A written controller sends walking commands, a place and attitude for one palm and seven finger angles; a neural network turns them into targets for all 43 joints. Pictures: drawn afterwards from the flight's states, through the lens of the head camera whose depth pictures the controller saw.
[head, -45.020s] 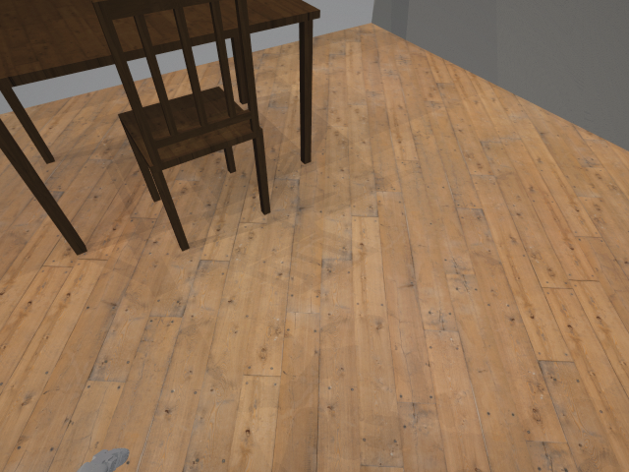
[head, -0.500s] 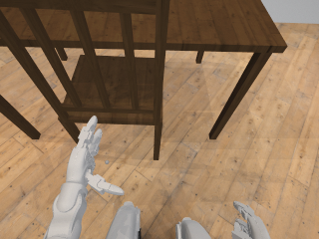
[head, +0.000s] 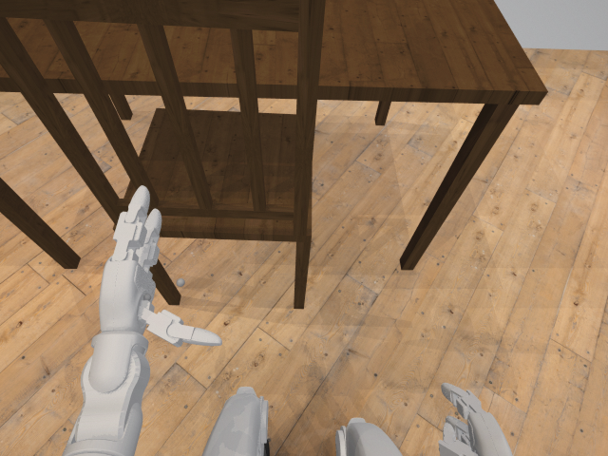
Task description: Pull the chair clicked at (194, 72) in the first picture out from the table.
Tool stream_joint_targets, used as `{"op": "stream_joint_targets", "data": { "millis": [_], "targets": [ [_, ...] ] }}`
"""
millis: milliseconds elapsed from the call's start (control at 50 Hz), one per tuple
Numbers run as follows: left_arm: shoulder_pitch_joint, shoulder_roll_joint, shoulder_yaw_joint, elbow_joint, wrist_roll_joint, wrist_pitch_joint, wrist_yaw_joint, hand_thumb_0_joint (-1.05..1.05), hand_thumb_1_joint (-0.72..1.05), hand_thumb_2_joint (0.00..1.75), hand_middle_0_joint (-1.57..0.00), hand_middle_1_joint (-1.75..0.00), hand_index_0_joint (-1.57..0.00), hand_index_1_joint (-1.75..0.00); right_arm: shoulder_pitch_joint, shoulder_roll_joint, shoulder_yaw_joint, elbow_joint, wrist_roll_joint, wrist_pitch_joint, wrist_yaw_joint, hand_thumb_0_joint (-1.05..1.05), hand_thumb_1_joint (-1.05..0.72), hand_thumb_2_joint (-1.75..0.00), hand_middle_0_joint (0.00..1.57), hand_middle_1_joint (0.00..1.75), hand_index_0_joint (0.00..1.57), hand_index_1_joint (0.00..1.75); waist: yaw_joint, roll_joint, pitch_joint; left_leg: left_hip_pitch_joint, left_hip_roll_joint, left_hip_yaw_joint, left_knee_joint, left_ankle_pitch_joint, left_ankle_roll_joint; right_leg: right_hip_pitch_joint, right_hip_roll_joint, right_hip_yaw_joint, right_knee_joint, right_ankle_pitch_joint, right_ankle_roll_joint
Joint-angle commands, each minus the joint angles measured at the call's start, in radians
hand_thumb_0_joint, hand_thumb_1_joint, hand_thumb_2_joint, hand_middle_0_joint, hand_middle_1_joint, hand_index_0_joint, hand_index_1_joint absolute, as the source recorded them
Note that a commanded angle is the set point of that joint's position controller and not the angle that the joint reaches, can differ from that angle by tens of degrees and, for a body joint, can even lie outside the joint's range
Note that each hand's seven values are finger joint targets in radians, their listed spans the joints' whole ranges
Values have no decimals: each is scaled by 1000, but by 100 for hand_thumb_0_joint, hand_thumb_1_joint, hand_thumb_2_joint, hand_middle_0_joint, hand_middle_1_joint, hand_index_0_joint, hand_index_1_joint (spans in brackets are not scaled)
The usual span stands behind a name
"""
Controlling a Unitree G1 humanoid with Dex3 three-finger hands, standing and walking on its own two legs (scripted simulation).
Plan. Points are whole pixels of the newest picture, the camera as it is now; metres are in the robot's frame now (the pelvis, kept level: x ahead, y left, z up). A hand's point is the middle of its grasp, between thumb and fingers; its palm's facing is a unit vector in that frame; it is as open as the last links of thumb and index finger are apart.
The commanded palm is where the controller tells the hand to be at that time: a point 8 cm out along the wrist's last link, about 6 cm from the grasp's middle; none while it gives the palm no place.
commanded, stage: aim the fingers beside a spindle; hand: left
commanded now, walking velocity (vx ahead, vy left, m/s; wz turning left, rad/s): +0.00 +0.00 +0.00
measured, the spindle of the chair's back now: (185, 137) +0.56 +0.21 +0.05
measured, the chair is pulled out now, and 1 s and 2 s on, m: -0.08 -0.08 -0.08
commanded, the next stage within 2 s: push the fingers through the gap in 0.38 s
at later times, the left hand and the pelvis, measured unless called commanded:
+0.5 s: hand (203, 302) +0.31 +0.15 +0.00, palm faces -0.02 -1.00 +0.03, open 16.9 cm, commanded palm +0.30 +0.20 +0.03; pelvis +0.00 +0.00 +0.00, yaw +0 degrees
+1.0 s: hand (203, 247) +0.38 +0.15 +0.03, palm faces +0.05 -1.00 -0.02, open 16.9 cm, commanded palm +0.35 +0.20 +0.02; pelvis +0.00 +0.00 +0.00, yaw -1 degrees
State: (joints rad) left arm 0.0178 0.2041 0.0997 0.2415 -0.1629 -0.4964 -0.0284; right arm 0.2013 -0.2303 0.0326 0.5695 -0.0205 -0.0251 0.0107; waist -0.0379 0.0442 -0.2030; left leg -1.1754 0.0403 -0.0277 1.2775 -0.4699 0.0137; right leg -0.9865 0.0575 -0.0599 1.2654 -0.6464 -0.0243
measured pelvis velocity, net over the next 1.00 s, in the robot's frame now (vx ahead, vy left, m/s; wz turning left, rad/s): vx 0.00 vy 0.00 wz -0.01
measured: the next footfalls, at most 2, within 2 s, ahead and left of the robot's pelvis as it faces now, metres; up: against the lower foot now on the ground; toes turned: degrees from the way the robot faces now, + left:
none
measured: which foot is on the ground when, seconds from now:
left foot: down 0.00-1.00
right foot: down 0.00-1.00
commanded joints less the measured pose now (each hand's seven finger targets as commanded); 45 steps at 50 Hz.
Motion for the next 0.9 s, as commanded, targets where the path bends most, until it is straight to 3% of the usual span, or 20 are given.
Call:
{"op": "stream_joint_targets", "data": {
  "millis": [0,40,60,100,140,180,220,300,360,420,460,480,540,560,580,640,660,760,840,880],
  "targets": [
    [-124,7,-39,67,-17,54,-82,0,-50,30,-6,-8,-6,-8,-23,-152,-55,-138,28,-16,-5,0,-90,-90,20,30,20,30,-29,-62,-195,307,-26,-16,-128,71,16,-30,-1,27,-233,193,5],
    [-162,16,-51,-15,-41,58,-122,0,-50,30,-6,-8,-6,-8,-23,-156,-62,-157,30,-17,-12,0,-90,-90,20,30,20,30,-21,-40,-274,352,-26,-12,-128,114,20,7,-6,37,-237,230,4],
    [-197,19,-67,-97,-50,44,-130,0,-50,30,-6,-8,-6,-8,-23,-151,-63,-166,28,-24,-16,0,-90,-90,20,30,20,30,-21,8,-322,396,-23,-18,-128,151,21,4,-5,35,-223,255,1],
    [-247,89,-21,-300,-57,-5,-103,0,-50,30,-6,-8,-6,-8,-21,-141,-69,-167,22,-37,-24,0,-90,-90,20,30,20,30,1,101,-427,530,-15,-28,-138,249,17,10,-4,31,-212,311,-4],
    [-200,146,34,-429,-51,-52,-40,0,-50,30,-6,-8,-6,-8,-14,-131,-65,-164,15,-51,-27,0,-90,-90,20,30,20,30,22,132,-459,606,-8,-40,-152,330,8,8,1,20,-198,345,-9],
    [-170,185,93,-405,-29,-68,26,0,-50,30,-6,-8,-6,-8,-7,-125,-61,-142,6,-52,-26,0,-90,-90,20,30,20,30,17,100,-411,572,-4,-53,-153,331,5,-10,5,13,-185,342,-6],
    [-140,145,86,-254,-7,-51,58,0,-50,30,-6,-8,-6,-8,-5,-122,-54,-126,0,-43,-16,0,-90,-90,20,30,20,30,-11,36,-293,467,-8,-50,-143,249,9,-29,6,5,-192,301,3],
    [-137,34,-4,58,12,35,-5,0,-50,30,-6,-8,-6,-8,-21,-141,-50,-127,15,-14,-1,0,-90,-90,20,30,20,30,-42,-81,-155,292,-22,-26,-127,58,14,-68,4,14,-221,181,9],
    [-189,-14,-74,30,-19,56,-93,0,-50,30,-6,-8,-6,-8,-21,-153,-56,-155,30,-13,-7,0,-90,-90,20,30,20,30,-38,-54,-228,333,-25,-21,-132,75,20,-32,-2,27,-230,194,3],
    [-273,63,-44,-239,-48,1,-104,0,-50,30,-6,-8,-6,-8,-21,-144,-67,-168,22,-30,-21,0,-90,-90,20,30,20,30,-7,81,-406,493,-18,-27,-138,199,17,3,-5,33,-218,275,-4],
    [-267,146,20,-374,-48,-41,-56,0,-50,30,-6,-8,-6,-8,-15,-143,-64,-165,17,-42,-29,0,-90,-90,20,30,20,30,5,111,-448,566,-9,-44,-150,268,12,2,4,21,-201,304,-8],
    [-277,155,35,-390,-39,-59,-26,0,-50,30,-6,-8,-6,-8,-13,-135,-64,-148,11,-48,-30,0,-90,-90,20,30,20,30,1,114,-453,585,-7,-49,-144,297,11,-18,3,22,-194,321,-6],
    [-290,123,51,-174,-1,-60,41,0,-50,30,-6,-8,-6,-8,-4,-126,-52,-99,-4,-43,-20,0,-90,-90,20,30,20,30,-40,30,-277,429,-8,-53,-112,204,12,-85,5,9,-180,267,4],
    [-298,143,77,-93,14,-50,51,0,-50,30,-6,-8,-6,-8,2,-130,-52,-88,-6,-38,-17,0,-90,-90,20,30,20,30,-42,18,-238,370,-11,-50,-101,163,14,-99,6,9,-177,240,3],
    [-313,110,53,-36,23,-38,48,0,-50,30,-6,-8,-6,-8,-8,-128,-52,-90,-4,-32,-11,0,-90,-90,20,30,20,30,-49,0,-222,342,-14,-44,-99,118,13,-112,5,11,-178,210,6],
    [-293,66,12,50,22,21,6,0,-50,30,-6,-8,-6,-8,-10,-143,-58,-117,7,-11,-5,0,-90,-90,20,30,20,30,-31,-2,-269,363,-20,-30,-123,104,11,-67,0,20,-202,210,1],
    [-306,51,-10,34,15,36,-16,0,-50,30,-6,-8,-6,-8,-2,-148,-60,-127,10,-9,-3,0,-90,-90,20,30,20,30,-25,38,-310,393,-21,-28,-129,130,11,-48,0,21,-202,229,-2],
    [-424,92,-2,-129,-22,34,-40,0,-50,30,-6,-8,-6,-8,17,-148,-64,-136,17,-7,-19,0,-90,-90,20,30,20,30,-32,53,-419,529,-9,-44,-141,257,12,-12,4,18,-211,318,-1],
    [-467,137,80,-34,-12,-13,15,0,-50,30,-6,-8,-6,-8,31,-135,-61,-84,3,-11,-24,0,-90,-90,20,30,20,30,-42,-13,-344,437,-10,-31,-112,251,14,-18,4,25,-206,328,10],
    [-485,149,100,45,6,-26,27,0,-50,30,-6,-8,-6,-8,34,-132,-60,-72,-1,-11,-18,0,-90,-90,20,30,20,30,-41,1,-311,399,-12,-27,-103,227,13,-41,3,27,-196,309,8]
  ]
}}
